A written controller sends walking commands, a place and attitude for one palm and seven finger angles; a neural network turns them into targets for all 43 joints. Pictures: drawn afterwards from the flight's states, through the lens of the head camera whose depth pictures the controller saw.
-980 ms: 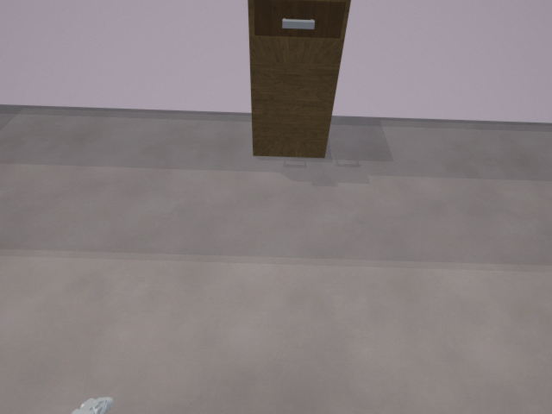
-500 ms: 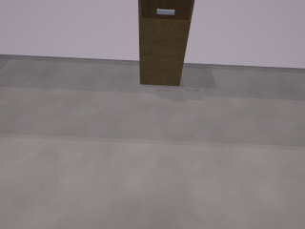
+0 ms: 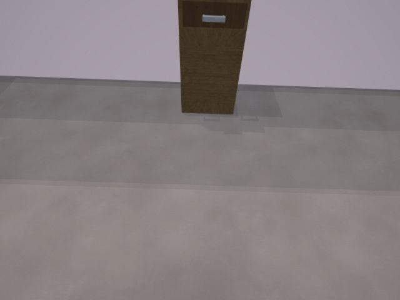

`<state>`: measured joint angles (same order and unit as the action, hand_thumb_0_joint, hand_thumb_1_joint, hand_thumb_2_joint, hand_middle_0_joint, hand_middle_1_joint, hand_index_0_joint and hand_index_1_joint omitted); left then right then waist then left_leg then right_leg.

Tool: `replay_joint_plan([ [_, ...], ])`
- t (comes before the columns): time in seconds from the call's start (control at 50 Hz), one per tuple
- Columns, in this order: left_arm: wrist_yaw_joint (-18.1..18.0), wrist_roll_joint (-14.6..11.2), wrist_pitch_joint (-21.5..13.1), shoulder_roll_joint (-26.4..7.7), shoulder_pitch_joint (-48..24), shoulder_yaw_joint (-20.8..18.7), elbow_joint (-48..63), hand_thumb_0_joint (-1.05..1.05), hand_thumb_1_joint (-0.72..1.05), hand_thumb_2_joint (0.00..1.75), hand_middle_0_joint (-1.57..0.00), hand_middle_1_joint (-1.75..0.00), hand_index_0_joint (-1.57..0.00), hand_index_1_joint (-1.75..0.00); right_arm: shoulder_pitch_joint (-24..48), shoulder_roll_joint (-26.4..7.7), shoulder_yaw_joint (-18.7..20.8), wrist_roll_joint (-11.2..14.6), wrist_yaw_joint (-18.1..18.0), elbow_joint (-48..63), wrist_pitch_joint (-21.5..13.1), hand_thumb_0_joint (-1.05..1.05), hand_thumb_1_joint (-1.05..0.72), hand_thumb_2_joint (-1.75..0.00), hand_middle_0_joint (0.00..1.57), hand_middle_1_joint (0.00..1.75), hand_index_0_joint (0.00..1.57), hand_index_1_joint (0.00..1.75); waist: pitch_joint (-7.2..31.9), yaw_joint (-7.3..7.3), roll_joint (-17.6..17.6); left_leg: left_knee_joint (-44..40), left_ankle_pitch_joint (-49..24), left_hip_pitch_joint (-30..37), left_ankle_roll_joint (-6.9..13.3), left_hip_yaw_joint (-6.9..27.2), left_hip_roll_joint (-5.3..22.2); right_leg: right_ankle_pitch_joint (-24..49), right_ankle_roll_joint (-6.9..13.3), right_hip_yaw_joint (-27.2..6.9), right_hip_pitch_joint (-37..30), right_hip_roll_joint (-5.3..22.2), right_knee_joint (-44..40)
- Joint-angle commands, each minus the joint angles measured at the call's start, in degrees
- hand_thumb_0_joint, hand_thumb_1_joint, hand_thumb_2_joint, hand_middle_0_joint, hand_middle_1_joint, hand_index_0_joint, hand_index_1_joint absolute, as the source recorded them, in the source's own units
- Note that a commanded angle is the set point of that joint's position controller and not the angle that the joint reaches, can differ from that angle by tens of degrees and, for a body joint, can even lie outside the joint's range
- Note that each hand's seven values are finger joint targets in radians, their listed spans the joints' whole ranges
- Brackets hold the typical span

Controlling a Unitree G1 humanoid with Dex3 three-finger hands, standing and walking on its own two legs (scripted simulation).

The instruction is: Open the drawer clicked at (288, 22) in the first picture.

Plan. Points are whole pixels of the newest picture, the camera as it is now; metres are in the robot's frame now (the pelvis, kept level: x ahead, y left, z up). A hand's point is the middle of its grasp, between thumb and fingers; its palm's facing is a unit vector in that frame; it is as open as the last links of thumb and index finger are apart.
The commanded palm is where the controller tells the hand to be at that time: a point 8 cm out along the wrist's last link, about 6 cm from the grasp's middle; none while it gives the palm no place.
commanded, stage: look at it before walking up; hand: left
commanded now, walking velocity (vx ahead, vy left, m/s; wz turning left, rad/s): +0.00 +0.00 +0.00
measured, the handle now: (213, 17) +1.60 +0.01 -0.03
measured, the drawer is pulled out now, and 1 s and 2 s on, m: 0.00 0.00 0.00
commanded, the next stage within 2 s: walk to a spot facing it in 0.46 s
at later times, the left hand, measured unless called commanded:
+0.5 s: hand out of the picture +0.07 +0.24 -0.16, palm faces -0.03 -0.94 -0.33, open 7.4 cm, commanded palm none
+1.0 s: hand out of the picture +0.10 +0.14 -0.18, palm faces -0.08 -0.97 -0.22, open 7.4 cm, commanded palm none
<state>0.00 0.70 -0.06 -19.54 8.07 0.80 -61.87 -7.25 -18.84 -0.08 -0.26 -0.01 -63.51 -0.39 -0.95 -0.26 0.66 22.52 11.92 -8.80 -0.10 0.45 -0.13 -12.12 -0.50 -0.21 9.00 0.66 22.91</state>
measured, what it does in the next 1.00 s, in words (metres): walks ahead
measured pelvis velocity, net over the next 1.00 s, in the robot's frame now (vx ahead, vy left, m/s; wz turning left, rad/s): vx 0.09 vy -0.05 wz -0.14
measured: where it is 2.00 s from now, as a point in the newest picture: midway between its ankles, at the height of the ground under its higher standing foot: (226, 253)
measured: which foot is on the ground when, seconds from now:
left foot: down 0.00-0.92, up 0.94-1.00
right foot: down 0.00-1.00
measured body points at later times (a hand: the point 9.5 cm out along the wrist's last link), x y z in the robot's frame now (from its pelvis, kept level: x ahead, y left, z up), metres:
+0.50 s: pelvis +0.01 +0.00 +0.00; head +0.01 +0.00 +0.45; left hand +0.07 +0.29 -0.13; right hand +0.09 -0.30 -0.13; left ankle +0.00 +0.12 -0.74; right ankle +0.00 -0.12 -0.74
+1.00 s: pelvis +0.09 -0.05 -0.02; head +0.09 -0.07 +0.43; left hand +0.11 +0.19 -0.16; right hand +0.02 -0.29 -0.18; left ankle +0.02 +0.10 -0.70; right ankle +0.05 -0.12 -0.74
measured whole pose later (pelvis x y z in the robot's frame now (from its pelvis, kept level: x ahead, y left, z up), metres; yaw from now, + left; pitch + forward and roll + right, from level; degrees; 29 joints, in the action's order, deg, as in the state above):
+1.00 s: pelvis +0.09 -0.05 -0.02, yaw -8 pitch -1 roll +1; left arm 0.9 1.0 -2.8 -10.3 20.2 -1.4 -60.1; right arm -19.7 -12.3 1.7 -0.8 0.0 -65.3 0.2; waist -1.4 -1.3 -1.5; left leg 54.8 26.7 -16.0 -0.9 -4.2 5.4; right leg -21.9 4.2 5.1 13.2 -1.5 35.9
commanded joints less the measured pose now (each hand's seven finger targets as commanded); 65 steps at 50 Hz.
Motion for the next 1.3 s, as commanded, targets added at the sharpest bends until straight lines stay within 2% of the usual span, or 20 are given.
replay_joint_plan([
  [0.0, -0.68, -0.04, -1.36, -11.64, -1.86, -2.56, 3.36, 0.0, 0.9, 0.9, -0.2, -0.3, -0.2, -0.3, 3.03, -12.2, 2.17, -0.17, -0.55, 3.68, -1.51, 0.0, -0.9, -0.9, 0.2, 0.3, 0.2, 0.3, 1.73, 0.04, -0.61, -4.0, -6.26, 0.01, 1.98, 5.94, 6.63, 4.31, 2.2, -5.74, 0.33, 6.25, -4.46],
  [0.36, -0.65, -0.06, -1.38, -11.57, -1.56, -2.52, 2.89, 0.0, 0.9, 0.9, -0.2, -0.3, -0.2, -0.3, 3.08, -12.46, 2.0, -0.1, -0.71, 3.47, -1.71, 0.0, -0.9, -0.9, 0.2, 0.3, 0.2, 0.3, 3.72, 0.07, -1.15, -4.25, -9.83, 2.15, 1.85, 5.36, 7.12, 8.52, 2.07, -5.44, -1.32, 6.29, -4.08],
  [0.54, -0.69, -0.01, -1.33, -11.63, -1.69, -2.52, 2.82, 0.0, 0.9, 0.9, -0.2, -0.3, -0.2, -0.3, 3.25, -12.29, 1.97, -0.06, -0.7, 3.24, -1.52, 0.0, -0.9, -0.9, 0.2, 0.3, 0.2, 0.3, 1.83, 0.09, -0.67, -5.03, -7.9, 1.62, 1.69, 5.3, 7.04, 7.15, 2.02, -5.73, -0.61, 6.2, -4.87],
  [0.58, -0.85, 0.01, -0.15, -4.62, 2.38, -1.17, 1.19, 0.0, 0.9, 0.9, -0.2, -0.3, -0.2, -0.3, -0.45, -5.29, 0.44, -0.61, -0.47, 1.65, -0.57, 0.0, -0.9, -0.9, 0.2, 0.3, 0.2, 0.3, 2.39, 0.17, -0.04, -3.72, -0.68, 2.47, 0.62, 3.26, 6.74, -1.04, 1.43, -6.08, 0.71, 5.46, -4.42],
  [0.66, 0.46, 0.64, 1.01, -5.15, 4.68, -2.22, 2.57, 0.0, 0.9, 0.9, -0.2, -0.3, -0.2, -0.3, -2.97, -6.59, 1.56, -1.23, -0.21, 2.6, 0.29, 0.0, -0.9, -0.9, 0.2, 0.3, 0.2, 0.3, -4.98, 0.11, -1.42, -4.38, 22.28, -3.35, 1.57, 3.51, 7.21, -20.37, 2.91, -8.3, 8.94, 2.74, -3.11],
  [0.7, 0.94, 0.73, 0.92, -4.54, 5.69, -2.77, 3.77, 0.0, 0.9, 0.9, -0.2, -0.3, -0.2, -0.3, -4.54, -7.63, 2.38, -1.2, -0.26, 3.22, 0.13, 0.0, -0.9, -0.9, 0.2, 0.3, 0.2, 0.3, -6.59, 0.39, -3.52, -5.23, 26.8, -3.21, 3.11, 5.76, 9.39, -21.27, 3.33, -7.26, 12.79, 0.72, 1.42],
  [0.74, 1.39, 0.65, 0.33, -2.01, 6.3, -3.01, 5.24, 0.0, 0.9, 0.9, -0.2, -0.3, -0.2, -0.3, -7.66, -8.86, 3.38, -1.07, -0.53, 3.55, -0.49, 0.0, -0.9, -0.9, 0.2, 0.3, 0.2, 0.3, -7.07, 1.35, -8.33, -9.18, 28.37, -0.11, 6.43, 11.71, 14.94, -15.26, 2.7, -2.26, 17.42, -2.34, 11.9],
  [0.76, 1.56, 0.64, -0.04, -0.52, 5.29, -3.04, 6.16, 0.0, 0.9, 0.9, -0.2, -0.3, -0.2, -0.3, -9.2, -9.34, 3.92, -0.95, -0.71, 3.43, -1.02, 0.0, -0.9, -0.9, 0.2, 0.3, 0.2, 0.3, -6.9, 1.93, -10.06, -10.64, 24.66, 2.81, 8.49, 14.17, 18.55, -12.41, 2.08, 1.02, 20.24, -2.16, 17.5],
  [0.8, 1.85, 0.56, -0.74, 0.32, 3.07, -3.25, 7.93, 0.0, 0.9, 0.9, -0.2, -0.3, -0.2, -0.3, -11.31, -8.37, 4.27, -0.91, -0.69, 3.39, -1.8, 0.0, -0.9, -0.9, 0.2, 0.3, 0.2, 0.3, -5.29, 2.85, -9.95, -9.66, 13.37, 7.86, 10.71, 13.13, 20.94, -16.02, 1.65, 0.91, 24.19, 0.75, 20.78],
  [0.84, 2.0, 0.56, -1.41, 1.82, 4.35, -3.66, 7.84, 0.0, 0.9, 0.9, -0.2, -0.3, -0.2, -0.3, -10.87, -6.56, 4.06, -1.17, -0.8, 3.37, -2.14, 0.0, -0.9, -0.9, 0.2, 0.3, 0.2, 0.3, -5.63, 1.63, -9.38, -5.21, 2.2, 4.23, 9.06, 6.76, 19.57, -14.91, 1.56, 2.74, 18.02, 1.83, 16.42],
  [0.86, 2.08, 0.62, -1.68, 2.53, 9.19, -3.83, 6.28, 0.0, 0.9, 0.9, -0.2, -0.3, -0.2, -0.3, -9.03, -5.54, 3.81, -1.13, -0.88, 3.61, -2.19, 0.0, -0.9, -0.9, 0.2, 0.3, 0.2, 0.3, -3.62, -0.98, -7.98, 0.63, -0.78, 0.7, 6.7, 1.75, 16.91, -10.11, 1.88, 4.11, 9.51, 1.15, 9.98],
  [0.88, 1.92, 0.79, -2.07, 1.68, 17.14, -4.29, 3.36, 0.0, 0.9, 0.9, -0.2, -0.3, -0.2, -0.3, -7.32, -4.24, 3.48, -0.96, -0.79, 3.87, -2.24, 0.0, -0.9, -0.9, 0.2, 0.3, 0.2, 0.3, -0.38, -4.62, -2.54, 12.48, -0.6, -6.12, 3.82, -3.74, 12.5, -3.96, 2.76, 3.2, -3.3, 0.4, 3.31],
  [0.9, 0.84, 1.21, -2.94, -5.33, 25.77, -5.91, 0.69, 0.0, 0.9, 0.9, -0.2, -0.3, -0.2, -0.3, -5.57, 0.3, 2.64, -0.18, -0.34, 6.34, -2.51, 0.0, -0.9, -0.9, 0.2, 0.3, 0.2, 0.3, 1.55, -7.7, 17.46, 31.28, 11.56, -24.0, 0.05, -10.5, 5.23, -5.53, 7.13, -19.28, -15.73, 13.66, -5.33],
  [0.92, -0.12, 0.09, -3.04, -6.86, 30.62, -5.97, -0.67, 0.0, 0.9, 0.9, -0.2, -0.3, -0.2, -0.3, -0.49, 0.65, 2.2, -0.59, 0.0, 9.31, -3.07, 0.0, -0.9, -0.9, 0.2, 0.3, 0.2, 0.3, -0.18, -8.79, 18.08, 40.28, 20.81, -31.84, -0.24, -7.1, 2.8, 1.39, 10.81, -33.25, -16.14, 20.76, -10.35],
  [0.94, -0.62, -0.12, -3.47, -5.0, 29.15, -5.5, -0.89, 0.0, 0.9, 0.9, -0.2, -0.3, -0.2, -0.3, -0.88, -0.57, 2.84, -0.73, -0.06, 8.45, -3.38, 0.0, -0.9, -0.9, 0.2, 0.3, 0.2, 0.3, -1.93, -7.22, 12.57, 43.09, 16.27, -32.75, 0.48, -2.62, 5.16, 5.23, 12.26, -30.24, -15.2, 19.65, -8.87],
  [1.0, -0.93, 0.32, -3.77, 0.82, 22.65, -4.16, 0.69, 0.0, 0.9, 0.9, -0.2, -0.3, -0.2, -0.3, -1.28, 2.42, 3.09, -1.06, 0.34, 6.27, -2.92, 0.0, -0.9, -0.9, 0.2, 0.3, 0.2, 0.3, -6.66, -3.33, 1.08, 44.95, 8.09, -31.76, -0.47, -2.29, 7.83, 8.27, 12.94, -22.44, -6.86, 16.66, -9.51],
  [1.06, -1.02, 0.41, -4.51, 2.84, 22.65, -3.5, 0.32, 0.0, 0.9, 0.9, -0.2, -0.3, -0.2, -0.3, -4.63, 4.71, 3.24, -1.24, 0.74, 5.25, -1.69, 0.0, -0.9, -0.9, 0.2, 0.3, 0.2, 0.3, -5.06, -0.66, 2.52, 43.11, 2.03, -30.43, -1.88, -3.89, 7.42, 15.67, 10.48, -13.65, -5.35, 12.45, -10.26],
  [1.12, -1.43, 0.43, -5.1, 4.1, 24.16, -3.26, -0.9, 0.0, 0.9, 0.9, -0.2, -0.3, -0.2, -0.3, -3.17, 5.45, 3.43, -1.03, 1.17, 6.08, -1.35, 0.0, -0.9, -0.9, 0.2, 0.3, 0.2, 0.3, -5.27, -0.37, 4.51, 40.3, -2.25, -32.55, -2.34, -5.01, 6.85, 22.63, 8.99, -9.75, -7.27, 10.07, -10.48],
  [1.22, -2.18, 0.56, -5.29, 5.03, 26.12, -3.22, -2.35, 0.0, 0.9, 0.9, -0.2, -0.3, -0.2, -0.3, 4.71, 6.49, 3.02, -0.49, 1.77, 9.58, -2.12, 0.0, -0.9, -0.9, 0.2, 0.3, 0.2, 0.3, -7.53, -2.16, 4.82, 29.38, -4.87, -33.16, -1.63, -6.87, 6.18, 28.98, 9.63, -8.52, -10.08, 9.69, -11.15],
  [1.28, -2.59, 0.62, -5.11, 5.31, 26.84, -3.14, -3.19, 0.0, 0.9, 0.9, -0.2, -0.3, -0.2, -0.3, 7.58, 7.23, 2.66, -0.34, 1.88, 10.93, -2.63, 0.0, -0.9, -0.9, 0.2, 0.3, 0.2, 0.3, -8.39, -2.59, 6.24, 21.09, -4.47, -28.07, -0.05, -7.85, 4.64, 36.63, 8.93, -8.25, -10.76, 9.65, -10.01],
])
